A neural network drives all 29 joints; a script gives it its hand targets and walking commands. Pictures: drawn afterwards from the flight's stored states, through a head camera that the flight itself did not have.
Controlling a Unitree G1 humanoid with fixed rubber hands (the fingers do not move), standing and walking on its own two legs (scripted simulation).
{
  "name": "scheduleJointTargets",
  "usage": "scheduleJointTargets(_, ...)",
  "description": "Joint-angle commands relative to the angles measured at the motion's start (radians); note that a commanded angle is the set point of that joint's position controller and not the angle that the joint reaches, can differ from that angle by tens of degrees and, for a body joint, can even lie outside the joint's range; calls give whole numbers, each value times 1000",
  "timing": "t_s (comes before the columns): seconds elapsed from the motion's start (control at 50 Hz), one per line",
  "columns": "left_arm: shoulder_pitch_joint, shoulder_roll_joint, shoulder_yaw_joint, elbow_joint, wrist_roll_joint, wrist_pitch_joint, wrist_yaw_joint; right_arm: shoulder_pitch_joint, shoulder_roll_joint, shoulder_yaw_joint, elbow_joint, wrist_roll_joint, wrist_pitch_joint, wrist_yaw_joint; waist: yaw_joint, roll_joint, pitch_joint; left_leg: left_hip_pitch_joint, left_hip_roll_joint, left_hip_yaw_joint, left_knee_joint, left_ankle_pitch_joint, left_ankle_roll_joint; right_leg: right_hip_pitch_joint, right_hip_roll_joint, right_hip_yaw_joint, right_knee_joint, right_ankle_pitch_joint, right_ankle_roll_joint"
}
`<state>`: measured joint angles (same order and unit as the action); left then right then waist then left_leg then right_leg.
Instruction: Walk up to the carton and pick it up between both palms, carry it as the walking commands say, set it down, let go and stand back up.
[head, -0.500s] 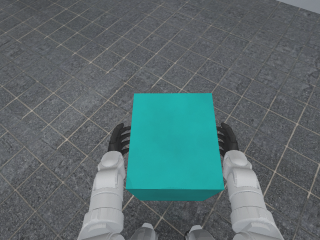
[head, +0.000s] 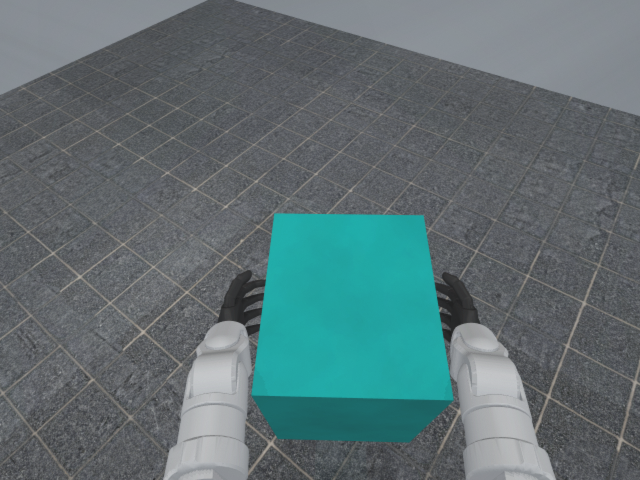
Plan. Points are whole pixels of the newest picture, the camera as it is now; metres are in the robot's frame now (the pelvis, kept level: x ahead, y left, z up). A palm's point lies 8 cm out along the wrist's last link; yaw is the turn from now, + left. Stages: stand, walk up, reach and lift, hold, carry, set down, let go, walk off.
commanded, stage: reach and lift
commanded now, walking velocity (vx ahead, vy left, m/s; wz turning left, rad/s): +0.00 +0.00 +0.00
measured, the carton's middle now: (345, 334) +0.34 +0.01 -0.07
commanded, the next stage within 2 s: hold in 1.50 s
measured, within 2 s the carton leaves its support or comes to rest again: neither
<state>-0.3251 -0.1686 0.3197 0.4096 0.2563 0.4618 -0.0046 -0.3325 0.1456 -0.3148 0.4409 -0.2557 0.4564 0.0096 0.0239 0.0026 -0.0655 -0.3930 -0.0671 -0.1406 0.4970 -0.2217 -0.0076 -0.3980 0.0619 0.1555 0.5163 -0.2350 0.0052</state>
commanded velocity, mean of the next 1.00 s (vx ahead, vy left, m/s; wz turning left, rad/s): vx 0.00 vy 0.00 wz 0.00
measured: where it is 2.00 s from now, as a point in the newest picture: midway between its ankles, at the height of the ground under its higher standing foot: outside the picture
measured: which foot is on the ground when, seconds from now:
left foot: down 0.00-1.00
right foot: down 0.00-1.00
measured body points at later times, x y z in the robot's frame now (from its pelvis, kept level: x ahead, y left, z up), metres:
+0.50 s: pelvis +0.00 -0.01 +0.01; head -0.04 -0.01 +0.46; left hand +0.30 +0.15 +0.05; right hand +0.31 -0.15 +0.05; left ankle +0.01 +0.12 -0.74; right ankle +0.01 -0.12 -0.74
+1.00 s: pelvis +0.00 +0.00 +0.01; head -0.04 +0.00 +0.46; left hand +0.30 +0.15 +0.05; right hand +0.31 -0.15 +0.05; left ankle +0.01 +0.12 -0.74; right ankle +0.01 -0.12 -0.74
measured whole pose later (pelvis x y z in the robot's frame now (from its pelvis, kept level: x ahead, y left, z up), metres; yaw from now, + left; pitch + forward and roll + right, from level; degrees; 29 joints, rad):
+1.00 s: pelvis +0.00 +0.00 +0.01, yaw +0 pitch -7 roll +0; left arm -0.28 -0.16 0.25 0.24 0.26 0.74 -0.02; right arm -0.28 0.16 -0.26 0.26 -0.26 0.74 0.01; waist 0.00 0.00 0.01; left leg -0.06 -0.05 -0.14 0.38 -0.20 0.00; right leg -0.06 0.05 0.14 0.39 -0.21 0.00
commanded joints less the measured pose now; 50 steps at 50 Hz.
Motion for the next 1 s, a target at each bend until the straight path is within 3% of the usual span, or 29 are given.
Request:
scheduleJointTargets(0.0, -442, -970, -579, 32, -159, 25, -211, -491, 940, 589, -15, 165, 4, 232, 1, -1, -341, 240, -21, 55, -64, 254, -13, 171, 29, -69, -74, 210, -8)
scheduleJointTargets(0.34, -451, -919, -638, -112, -223, 189, -229, -481, 950, 660, -162, 235, 177, 223, -7, -15, -214, 365, -16, 54, -150, 214, 2, 320, 13, -70, -165, 207, 5)
scheduleJointTargets(0.5, -471, -877, -591, -123, -206, 253, -230, -501, 926, 630, -166, 241, 249, 220, -4, -14, -114, 364, -14, 60, -174, 113, 7, 335, -1, -65, -201, 123, 6)
scheduleJointTargets(0.98, -428, -896, -620, -172, -223, 266, -208, -473, 882, 625, -225, 244, 259, 216, -19, 3, -150, 385, -7, 49, -163, 185, -6, 361, 19, -74, -182, 185, -2)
